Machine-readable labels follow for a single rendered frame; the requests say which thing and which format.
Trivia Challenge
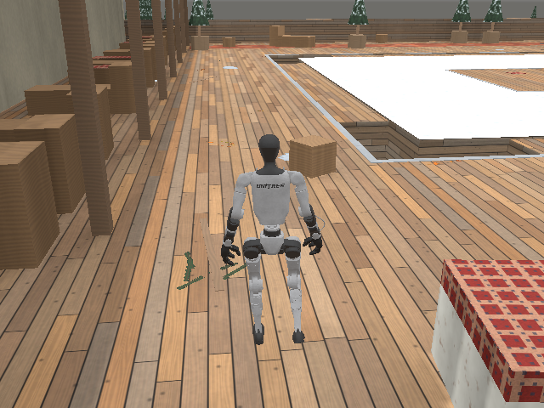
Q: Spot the left robot hand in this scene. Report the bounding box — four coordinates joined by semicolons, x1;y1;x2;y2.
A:
221;244;241;266

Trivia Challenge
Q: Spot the robot left shin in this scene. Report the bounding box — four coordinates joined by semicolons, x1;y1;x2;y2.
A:
249;280;263;333

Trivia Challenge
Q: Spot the left robot forearm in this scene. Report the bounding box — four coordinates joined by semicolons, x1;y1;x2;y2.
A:
223;207;240;247

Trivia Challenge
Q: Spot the left robot upper arm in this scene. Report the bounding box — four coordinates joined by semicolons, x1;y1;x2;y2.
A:
231;172;252;220

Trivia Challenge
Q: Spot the right robot forearm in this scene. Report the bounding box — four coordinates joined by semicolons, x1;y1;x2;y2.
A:
303;204;320;240

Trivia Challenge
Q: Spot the right robot upper arm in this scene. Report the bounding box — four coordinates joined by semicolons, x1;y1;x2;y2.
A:
288;171;312;217

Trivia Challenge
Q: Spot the right robot hand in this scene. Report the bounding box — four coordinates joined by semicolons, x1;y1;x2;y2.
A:
303;236;323;255

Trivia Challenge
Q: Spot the humanoid robot head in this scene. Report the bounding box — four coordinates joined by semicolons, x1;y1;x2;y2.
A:
256;134;285;175

